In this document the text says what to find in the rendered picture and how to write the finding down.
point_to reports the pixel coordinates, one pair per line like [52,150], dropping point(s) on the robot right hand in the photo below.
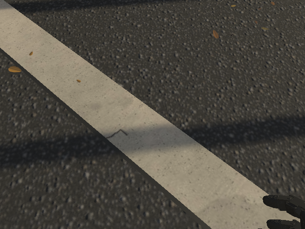
[292,205]

